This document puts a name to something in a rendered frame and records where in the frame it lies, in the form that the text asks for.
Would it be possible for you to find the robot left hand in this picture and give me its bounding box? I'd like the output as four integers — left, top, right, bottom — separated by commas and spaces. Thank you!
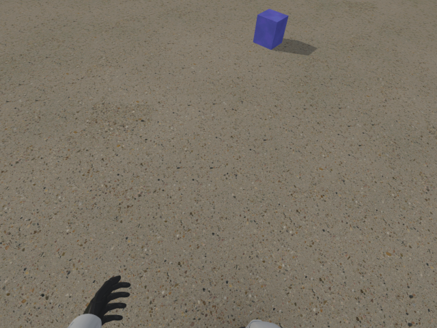
83, 275, 130, 326

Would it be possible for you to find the carton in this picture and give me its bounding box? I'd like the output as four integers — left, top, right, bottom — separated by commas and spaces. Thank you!
253, 9, 288, 50

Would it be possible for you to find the robot left forearm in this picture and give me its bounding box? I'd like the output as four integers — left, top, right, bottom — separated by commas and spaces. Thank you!
67, 314, 102, 328

